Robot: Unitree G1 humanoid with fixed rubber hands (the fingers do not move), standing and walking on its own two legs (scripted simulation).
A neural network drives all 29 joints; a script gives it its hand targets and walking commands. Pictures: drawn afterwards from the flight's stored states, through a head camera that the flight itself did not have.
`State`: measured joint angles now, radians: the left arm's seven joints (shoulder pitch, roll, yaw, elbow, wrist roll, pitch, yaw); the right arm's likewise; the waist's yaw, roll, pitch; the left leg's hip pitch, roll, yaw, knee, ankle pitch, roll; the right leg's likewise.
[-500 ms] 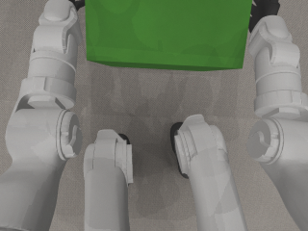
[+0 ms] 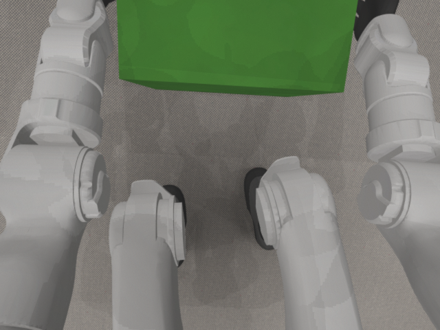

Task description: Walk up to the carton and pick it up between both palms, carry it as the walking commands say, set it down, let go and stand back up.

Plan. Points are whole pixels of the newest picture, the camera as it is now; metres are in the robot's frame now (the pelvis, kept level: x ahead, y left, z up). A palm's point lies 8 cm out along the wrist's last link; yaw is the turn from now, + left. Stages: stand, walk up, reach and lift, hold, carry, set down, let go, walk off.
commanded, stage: set down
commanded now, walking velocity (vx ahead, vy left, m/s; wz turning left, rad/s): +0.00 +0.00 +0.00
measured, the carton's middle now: (230, 25) +0.53 -0.08 -0.25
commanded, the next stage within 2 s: none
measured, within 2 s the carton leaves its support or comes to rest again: neither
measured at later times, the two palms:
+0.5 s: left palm out of the picture +0.57 +0.11 -0.16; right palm (373, 19) +0.49 -0.27 -0.16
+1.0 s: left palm out of the picture +0.57 +0.11 -0.17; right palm (372, 19) +0.50 -0.27 -0.17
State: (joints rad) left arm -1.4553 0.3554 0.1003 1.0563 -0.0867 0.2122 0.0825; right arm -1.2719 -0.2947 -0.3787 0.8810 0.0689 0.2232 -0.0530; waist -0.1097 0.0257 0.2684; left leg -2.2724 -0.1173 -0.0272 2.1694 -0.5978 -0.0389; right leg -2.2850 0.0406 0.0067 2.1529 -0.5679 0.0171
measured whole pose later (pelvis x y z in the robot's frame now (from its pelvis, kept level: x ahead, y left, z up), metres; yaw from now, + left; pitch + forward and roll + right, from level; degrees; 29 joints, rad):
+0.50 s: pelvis -0.01 +0.00 -0.01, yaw +0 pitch +38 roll +0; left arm -1.50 0.36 0.13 1.10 -0.06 0.20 0.07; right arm -1.33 -0.33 -0.36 0.96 0.08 0.21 -0.02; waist -0.11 0.02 0.32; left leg -2.27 -0.10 -0.02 2.20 -0.59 -0.03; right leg -2.28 0.02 -0.01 2.18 -0.55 0.00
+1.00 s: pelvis -0.01 +0.00 -0.01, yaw -1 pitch +35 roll -1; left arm -1.53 0.38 0.12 1.11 -0.07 0.14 0.06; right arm -1.39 -0.36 -0.34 1.05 0.11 0.12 -0.01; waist -0.11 0.01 0.39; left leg -2.24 -0.08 -0.01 2.22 -0.59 -0.02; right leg -2.26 0.02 -0.01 2.18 -0.54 0.01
